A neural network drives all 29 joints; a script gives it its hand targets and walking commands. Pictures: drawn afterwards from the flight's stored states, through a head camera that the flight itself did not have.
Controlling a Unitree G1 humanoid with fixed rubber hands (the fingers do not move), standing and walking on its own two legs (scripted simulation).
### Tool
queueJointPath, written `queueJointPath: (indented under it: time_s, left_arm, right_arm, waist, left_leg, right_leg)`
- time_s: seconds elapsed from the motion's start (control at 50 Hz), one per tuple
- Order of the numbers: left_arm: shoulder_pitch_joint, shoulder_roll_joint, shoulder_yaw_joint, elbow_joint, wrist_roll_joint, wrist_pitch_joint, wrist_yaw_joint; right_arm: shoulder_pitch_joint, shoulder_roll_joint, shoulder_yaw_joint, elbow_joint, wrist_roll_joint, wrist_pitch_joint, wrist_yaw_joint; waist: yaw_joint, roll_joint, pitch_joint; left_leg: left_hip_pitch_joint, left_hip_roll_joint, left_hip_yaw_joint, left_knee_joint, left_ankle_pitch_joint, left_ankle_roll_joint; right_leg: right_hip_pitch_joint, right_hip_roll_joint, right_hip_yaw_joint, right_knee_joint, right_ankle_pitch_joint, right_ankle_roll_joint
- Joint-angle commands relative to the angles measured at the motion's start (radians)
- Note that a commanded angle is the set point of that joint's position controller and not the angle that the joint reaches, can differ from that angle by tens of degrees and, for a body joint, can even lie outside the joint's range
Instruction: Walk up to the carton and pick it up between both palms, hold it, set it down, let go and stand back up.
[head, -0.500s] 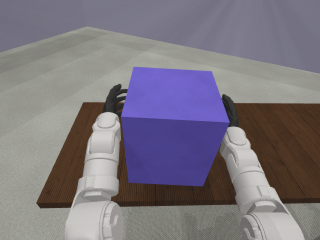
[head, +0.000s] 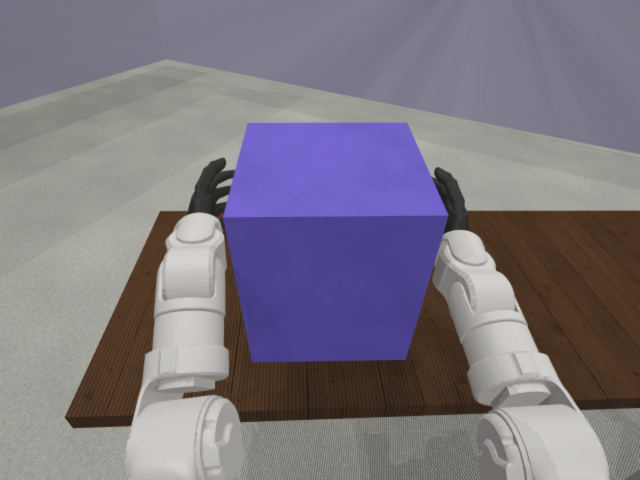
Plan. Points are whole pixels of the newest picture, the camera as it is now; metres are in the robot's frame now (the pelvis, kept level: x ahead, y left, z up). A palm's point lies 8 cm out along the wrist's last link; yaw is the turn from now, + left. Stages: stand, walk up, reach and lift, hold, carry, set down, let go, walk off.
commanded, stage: reach and lift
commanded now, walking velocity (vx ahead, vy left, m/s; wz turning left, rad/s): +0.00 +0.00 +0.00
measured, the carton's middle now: (328, 244) +0.39 -0.02 +0.15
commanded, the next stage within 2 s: hold in 0.80 s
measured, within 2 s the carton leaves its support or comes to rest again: neither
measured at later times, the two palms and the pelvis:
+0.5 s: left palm (195, 222) +0.37 +0.14 +0.21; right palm (448, 225) +0.36 -0.16 +0.20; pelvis +0.01 +0.00 +0.00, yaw +0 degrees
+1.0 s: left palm (191, 205) +0.37 +0.14 +0.23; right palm (455, 211) +0.35 -0.16 +0.23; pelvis -0.01 -0.01 +0.00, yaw +0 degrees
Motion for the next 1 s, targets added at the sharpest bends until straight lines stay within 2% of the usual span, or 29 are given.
queueJointPath:
  time_s: [0.0,0.02,0.04,0.06,0.08,0.1,0.12,0.16,0.2,0.24,0.28,0.32,0.34,0.36,0.44,0.5,0.52,0.54,0.58,0.6,0.64,0.7,0.72,0.74,0.78,0.8,0.84,0.92,0.98]
  left_arm:
    - [-0.612,-0.574,-0.501,-0.203,-0.148,-0.025,-0.139]
    - [-0.566,-0.581,-0.504,-0.181,-0.141,-0.013,-0.137]
    - [-0.571,-0.592,-0.531,-0.235,-0.152,-0.01,-0.138]
    - [-0.553,-0.582,-0.536,-0.24,-0.157,-0.006,-0.139]
    - [-0.553,-0.59,-0.559,-0.282,-0.162,-0.002,-0.136]
    - [-0.516,-0.571,-0.535,-0.272,-0.144,0.009,-0.136]
    - [-0.531,-0.574,-0.548,-0.298,-0.158,0.011,-0.137]
    - [-0.525,-0.571,-0.558,-0.302,-0.151,0.025,-0.135]
    - [-0.536,-0.565,-0.555,-0.322,-0.147,0.039,-0.13]
    - [-0.519,-0.567,-0.579,-0.367,-0.158,0.046,-0.128]
    - [-0.549,-0.572,-0.599,-0.381,-0.178,0.045,-0.123]
    - [-0.549,-0.568,-0.587,-0.367,-0.168,0.053,-0.115]
    - [-0.57,-0.569,-0.592,-0.393,-0.171,0.05,-0.117]
    - [-0.523,-0.559,-0.589,-0.361,-0.169,0.062,-0.117]
    - [-0.538,-0.529,-0.555,-0.329,-0.167,0.078,-0.141]
    - [-0.565,-0.517,-0.522,-0.288,-0.153,0.083,-0.157]
    - [-0.598,-0.512,-0.509,-0.265,-0.151,0.084,-0.159]
    - [-0.624,-0.518,-0.516,-0.283,-0.158,0.076,-0.157]
    - [-0.683,-0.532,-0.538,-0.306,-0.176,0.061,-0.152]
    - [-0.685,-0.54,-0.549,-0.312,-0.19,0.055,-0.149]
    - [-0.711,-0.539,-0.535,-0.267,-0.189,0.053,-0.146]
    - [-0.709,-0.513,-0.473,-0.185,-0.156,0.054,-0.152]
    - [-0.703,-0.497,-0.435,-0.134,-0.139,0.057,-0.158]
    - [-0.718,-0.502,-0.444,-0.163,-0.155,0.053,-0.16]
    - [-0.722,-0.494,-0.4,-0.102,-0.136,0.056,-0.163]
    - [-0.725,-0.496,-0.399,-0.087,-0.141,0.057,-0.167]
    - [-0.731,-0.495,-0.388,-0.073,-0.137,0.051,-0.168]
    - [-0.788,-0.512,-0.403,-0.095,-0.164,0.041,-0.165]
    - [-0.787,-0.525,-0.422,-0.118,-0.169,0.044,-0.157]
  right_arm:
    - [-0.899,0.535,0.406,-0.415,0.122,-0.075,0.106]
    - [-0.851,0.526,0.406,-0.408,0.125,-0.059,0.1]
    - [-0.862,0.544,0.436,-0.465,0.143,-0.061,0.096]
    - [-0.841,0.538,0.449,-0.476,0.146,-0.05,0.091]
    - [-0.823,0.529,0.46,-0.498,0.152,-0.041,0.088]
    - [-0.788,0.514,0.462,-0.481,0.149,-0.026,0.087]
    - [-0.822,0.533,0.49,-0.54,0.17,-0.027,0.086]
    - [-0.825,0.508,0.468,-0.538,0.165,-0.012,0.087]
    - [-0.798,0.494,0.462,-0.525,0.163,0.004,0.094]
    - [-0.771,0.487,0.468,-0.531,0.169,0.01,0.094]
    - [-0.805,0.491,0.472,-0.562,0.168,0.014,0.1]
    - [-0.788,0.477,0.447,-0.526,0.162,0.024,0.102]
    - [-0.809,0.487,0.456,-0.546,0.169,0.02,0.102]
    - [-0.779,0.478,0.463,-0.539,0.171,0.026,0.098]
    - [-0.793,0.498,0.456,-0.524,0.162,0.05,0.08]
    - [-0.835,0.516,0.45,-0.492,0.157,0.054,0.081]
    - [-0.877,0.505,0.442,-0.474,0.151,0.055,0.085]
    - [-0.878,0.52,0.438,-0.47,0.152,0.053,0.087]
    - [-0.886,0.533,0.424,-0.45,0.146,0.049,0.09]
    - [-0.907,0.542,0.432,-0.49,0.152,0.039,0.09]
    - [-0.922,0.534,0.416,-0.431,0.151,0.046,0.093]
    - [-0.931,0.531,0.38,-0.367,0.13,0.048,0.1]
    - [-0.957,0.542,0.388,-0.366,0.127,0.05,0.099]
    - [-0.968,0.559,0.391,-0.39,0.132,0.045,0.1]
    - [-0.975,0.544,0.363,-0.319,0.114,0.053,0.103]
    - [-1.021,0.566,0.376,-0.37,0.125,0.045,0.103]
    - [-1.025,0.567,0.362,-0.339,0.122,0.046,0.099]
    - [-1.077,0.587,0.384,-0.374,0.158,0.045,0.094]
    - [-1.044,0.576,0.382,-0.363,0.157,0.052,0.09]
  waist:
    - [-0.001,0.105,-0.477]
    - [-0.018,0.117,-0.427]
    - [-0.014,0.114,-0.477]
    - [-0.018,0.08,-0.469]
    - [-0.033,0.085,-0.482]
    - [-0.021,0.078,-0.416]
    - [-0.007,0.064,-0.46]
    - [-0.016,0.077,-0.413]
    - [-0.007,0.095,-0.363]
    - [-0.011,0.098,-0.404]
    - [-0.006,0.085,-0.431]
    - [-0.014,0.125,-0.393]
    - [-0.006,0.094,-0.417]
    - [-0.003,0.112,-0.407]
    - [-0.007,0.07,-0.396]
    - [0.012,0.08,-0.375]
    - [0.004,0.074,-0.373]
    - [0.013,0.088,-0.398]
    - [-0.004,0.103,-0.425]
    - [-0.003,0.1,-0.462]
    - [-0.005,0.114,-0.449]
    - [0.004,0.083,-0.398]
    - [0.025,0.07,-0.382]
    - [0.03,0.056,-0.426]
    - [0.033,0.057,-0.377]
    - [0.04,0.037,-0.409]
    - [0.035,0.047,-0.406]
    - [0.037,0.041,-0.466]
    - [0.021,0.063,-0.459]
  left_leg:
    - [0.076,-0.045,0.013,-0.002,0.384,-0.054]
    - [0.073,-0.046,0.007,0.002,0.412,-0.059]
    - [0.089,-0.047,0.006,0.014,0.442,-0.063]
    - [0.091,-0.042,0.001,0.017,0.458,-0.062]
    - [0.109,-0.041,-0.002,0.026,0.494,-0.069]
    - [0.091,-0.043,-0.004,0.017,0.484,-0.063]
    - [0.093,-0.042,-0.003,0.021,0.487,-0.065]
    - [0.089,-0.032,-0.007,0.012,0.482,-0.07]
    - [0.078,-0.029,-0.007,-0.003,0.459,-0.07]
    - [0.109,-0.024,-0.009,0.015,0.528,-0.08]
    - [0.094,-0.021,-0.01,0.015,0.512,-0.08]
    - [0.095,-0.02,-0.008,0.013,0.508,-0.086]
    - [0.092,-0.024,0.0,0.008,0.488,-0.078]
    - [0.102,-0.023,0.0,0.013,0.507,-0.08]
    - [0.04,-0.04,0.016,-0.004,0.405,-0.064]
    - [-0.011,-0.047,0.031,-0.03,0.31,-0.048]
    - [-0.022,-0.045,0.033,-0.039,0.279,-0.043]
    - [-0.019,-0.046,0.034,-0.04,0.27,-0.041]
    - [-0.003,-0.041,0.027,-0.036,0.294,-0.048]
    - [0.012,-0.042,0.029,-0.025,0.312,-0.046]
    - [0.006,-0.042,0.029,-0.029,0.291,-0.048]
    - [-0.041,-0.045,0.04,-0.054,0.197,-0.029]
    - [-0.065,-0.049,0.049,-0.062,0.161,-0.016]
    - [-0.058,-0.047,0.046,-0.065,0.164,-0.012]
    - [-0.072,-0.048,0.046,-0.081,0.128,-0.004]
    - [-0.082,-0.05,0.051,-0.079,0.124,0.001]
    - [-0.099,-0.053,0.047,-0.079,0.117,0.008]
    - [-0.063,-0.059,0.044,-0.054,0.179,0.0]
    - [-0.046,-0.055,0.037,-0.052,0.189,-0.007]
  right_leg:
    - [0.206,0.061,0.008,0.023,0.308,0.031]
    - [0.202,0.063,0.011,0.019,0.326,0.028]
    - [0.213,0.066,0.011,0.028,0.361,0.025]
    - [0.219,0.069,0.012,0.03,0.388,0.03]
    - [0.215,0.075,0.012,0.032,0.398,0.03]
    - [0.22,0.075,0.011,0.032,0.394,0.034]
    - [0.227,0.078,0.011,0.04,0.409,0.036]
    - [0.187,0.079,0.007,0.028,0.342,0.029]
    - [0.157,0.086,0.006,0.018,0.272,0.023]
    - [0.178,0.091,0.008,0.024,0.315,0.018]
    - [0.164,0.09,0.01,0.029,0.295,0.017]
    - [0.144,0.092,0.006,0.02,0.257,0.012]
    - [0.158,0.09,0.011,0.023,0.276,0.013]
    - [0.156,0.087,0.013,0.026,0.302,0.012]
    - [0.216,0.067,0.031,0.031,0.356,0.021]
    - [0.228,0.054,0.037,0.028,0.31,0.023]
    - [0.207,0.055,0.03,0.026,0.265,0.022]
    - [0.206,0.056,0.031,0.024,0.237,0.019]
    - [0.194,0.057,0.025,0.023,0.232,0.015]
    - [0.198,0.06,0.025,0.026,0.251,0.018]
    - [0.178,0.063,0.023,0.018,0.215,0.013]
    - [0.171,0.053,0.025,0.004,0.138,0.018]
    - [0.176,0.048,0.028,0.0,0.114,0.018]
    - [0.19,0.05,0.029,0.001,0.117,0.018]
    - [0.173,0.048,0.027,-0.008,0.081,0.019]
    - [0.18,0.047,0.027,-0.008,0.082,0.021]
    - [0.189,0.044,0.032,-0.01,0.084,0.021]
    - [0.198,0.056,0.03,-0.005,0.119,0.026]
    - [0.183,0.06,0.027,-0.004,0.125,0.021]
